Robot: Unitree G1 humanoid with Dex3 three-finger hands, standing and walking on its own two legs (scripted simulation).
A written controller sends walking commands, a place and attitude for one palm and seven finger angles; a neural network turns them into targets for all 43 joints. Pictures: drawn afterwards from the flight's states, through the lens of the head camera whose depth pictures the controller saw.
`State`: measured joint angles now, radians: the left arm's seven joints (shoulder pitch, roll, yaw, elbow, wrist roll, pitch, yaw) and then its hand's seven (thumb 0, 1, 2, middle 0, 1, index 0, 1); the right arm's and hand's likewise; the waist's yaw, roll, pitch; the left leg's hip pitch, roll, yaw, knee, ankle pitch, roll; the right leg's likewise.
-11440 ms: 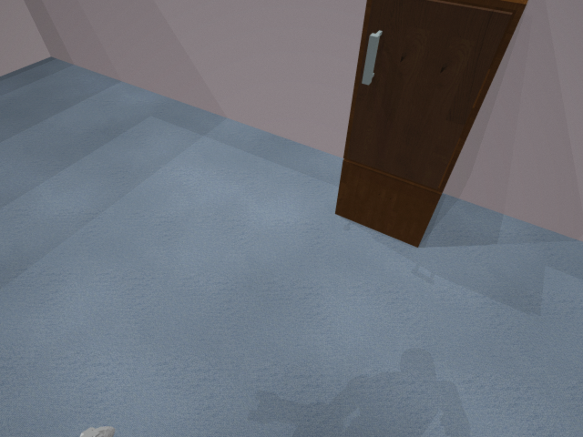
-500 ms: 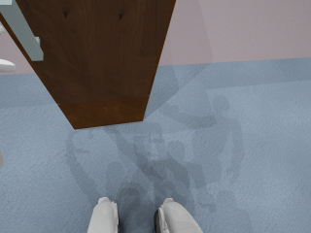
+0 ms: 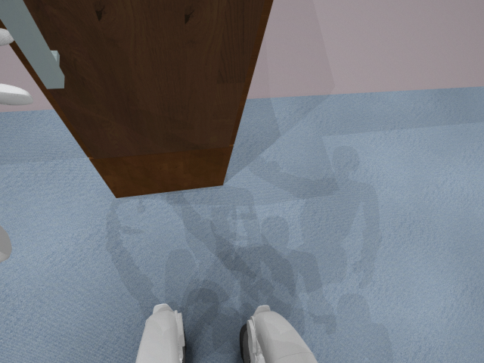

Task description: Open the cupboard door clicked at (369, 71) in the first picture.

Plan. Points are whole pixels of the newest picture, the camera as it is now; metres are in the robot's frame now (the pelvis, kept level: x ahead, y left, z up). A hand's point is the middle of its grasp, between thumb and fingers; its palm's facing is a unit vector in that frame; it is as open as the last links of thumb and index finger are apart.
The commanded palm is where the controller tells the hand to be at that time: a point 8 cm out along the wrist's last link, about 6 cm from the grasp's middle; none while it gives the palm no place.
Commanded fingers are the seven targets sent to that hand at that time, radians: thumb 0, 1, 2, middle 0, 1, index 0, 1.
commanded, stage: slide the fingers in behind the handle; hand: left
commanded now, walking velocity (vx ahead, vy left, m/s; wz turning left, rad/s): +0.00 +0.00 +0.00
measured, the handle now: (33, 32) +0.58 +0.25 +0.10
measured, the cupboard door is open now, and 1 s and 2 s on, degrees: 0 0 0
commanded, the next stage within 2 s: close the thumb around the handle in 1.40 s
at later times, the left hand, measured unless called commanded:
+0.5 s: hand (6, 61) +0.52 +0.27 +0.10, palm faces +0.13 -0.99 -0.01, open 14.4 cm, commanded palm +0.51 +0.28 +0.09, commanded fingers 0.00 -0.50 0.30 -0.30 -1.20 -0.30 -1.20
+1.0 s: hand (49, 56) +0.53 +0.22 +0.10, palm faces +0.11 -0.99 -0.01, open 13.9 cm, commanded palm +0.51 +0.26 +0.09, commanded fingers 0.00 -0.50 0.30 -0.30 -1.20 -0.30 -1.20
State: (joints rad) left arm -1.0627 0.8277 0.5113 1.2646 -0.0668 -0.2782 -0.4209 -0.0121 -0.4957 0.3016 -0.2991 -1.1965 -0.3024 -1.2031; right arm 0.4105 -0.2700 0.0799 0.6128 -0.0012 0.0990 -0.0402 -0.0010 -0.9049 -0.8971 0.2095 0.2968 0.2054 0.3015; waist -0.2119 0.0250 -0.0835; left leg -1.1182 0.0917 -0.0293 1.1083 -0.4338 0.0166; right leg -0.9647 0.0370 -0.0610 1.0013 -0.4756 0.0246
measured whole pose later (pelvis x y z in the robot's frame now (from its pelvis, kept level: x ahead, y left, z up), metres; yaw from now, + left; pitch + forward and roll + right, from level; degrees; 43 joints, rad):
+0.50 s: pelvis +0.00 -0.01 +0.00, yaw +1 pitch +24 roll -6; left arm -1.05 0.72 0.43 1.25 -0.09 -0.31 -0.30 -0.01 -0.50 0.30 -0.30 -1.20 -0.21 -1.19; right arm 0.41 -0.27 0.06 0.66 -0.01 0.07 -0.03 0.00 -0.91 -0.90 0.21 0.30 0.20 0.30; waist -0.19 0.02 -0.09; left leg -1.09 0.08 -0.04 1.09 -0.42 0.01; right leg -0.93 0.03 -0.07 1.00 -0.48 0.02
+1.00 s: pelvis +0.00 -0.01 +0.00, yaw +0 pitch +23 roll -5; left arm -1.03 0.65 0.46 1.26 -0.06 -0.34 -0.25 -0.01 -0.50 0.30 -0.30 -1.20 -0.31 -1.22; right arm 0.42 -0.26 0.05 0.64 -0.02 0.07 -0.01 0.00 -0.91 -0.90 0.21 0.30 0.20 0.30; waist -0.21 0.04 -0.10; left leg -1.07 0.09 -0.02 1.08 -0.42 0.00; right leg -0.93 0.04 -0.05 1.01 -0.48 0.01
